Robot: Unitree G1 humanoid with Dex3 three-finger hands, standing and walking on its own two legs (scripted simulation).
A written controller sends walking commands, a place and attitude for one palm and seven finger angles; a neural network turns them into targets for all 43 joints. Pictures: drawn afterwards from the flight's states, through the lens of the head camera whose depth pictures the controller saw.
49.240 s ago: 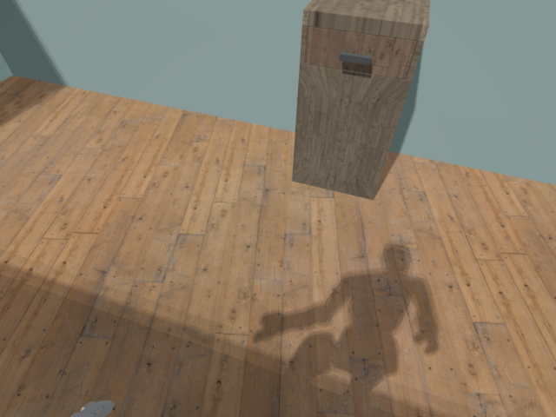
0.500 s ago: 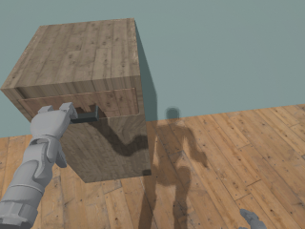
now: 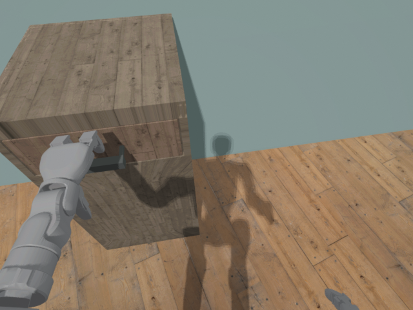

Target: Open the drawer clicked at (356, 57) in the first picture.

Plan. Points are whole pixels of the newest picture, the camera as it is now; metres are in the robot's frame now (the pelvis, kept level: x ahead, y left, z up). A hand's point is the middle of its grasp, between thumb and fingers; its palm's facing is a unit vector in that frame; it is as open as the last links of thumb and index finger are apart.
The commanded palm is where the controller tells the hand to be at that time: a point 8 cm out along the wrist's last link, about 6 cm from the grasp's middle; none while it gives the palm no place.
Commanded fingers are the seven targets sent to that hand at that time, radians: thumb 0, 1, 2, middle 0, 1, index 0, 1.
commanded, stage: move the hooked fingers above the handle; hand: left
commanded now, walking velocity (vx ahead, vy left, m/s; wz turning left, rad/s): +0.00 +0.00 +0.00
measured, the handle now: (101, 158) +0.45 +0.30 -0.03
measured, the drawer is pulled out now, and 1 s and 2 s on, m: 0.00 0.00 0.00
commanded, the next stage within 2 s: none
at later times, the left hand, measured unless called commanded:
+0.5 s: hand (87, 158) +0.40 +0.29 +0.04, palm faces -0.02 -0.03 -1.00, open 13.8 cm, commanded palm +0.39 +0.29 +0.09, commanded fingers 0.00 -0.50 0.30 -0.30 -1.20 -0.30 -1.20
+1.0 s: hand (82, 161) +0.40 +0.31 +0.03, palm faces -0.03 -0.03 -1.00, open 13.6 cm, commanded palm +0.39 +0.29 +0.09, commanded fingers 0.00 -0.50 0.30 -0.30 -1.20 -0.30 -1.20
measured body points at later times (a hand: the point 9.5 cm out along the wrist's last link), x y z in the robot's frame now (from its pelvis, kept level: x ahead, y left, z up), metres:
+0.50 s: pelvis -0.03 +0.02 -0.01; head +0.03 +0.02 +0.44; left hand +0.40 +0.29 +0.09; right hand +0.03 -0.25 -0.13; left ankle -0.01 +0.09 -0.72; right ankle -0.06 -0.11 -0.72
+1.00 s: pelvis -0.03 +0.01 -0.01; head +0.04 +0.01 +0.43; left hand +0.40 +0.30 +0.08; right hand +0.01 -0.27 -0.14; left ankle -0.01 +0.09 -0.72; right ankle -0.06 -0.11 -0.72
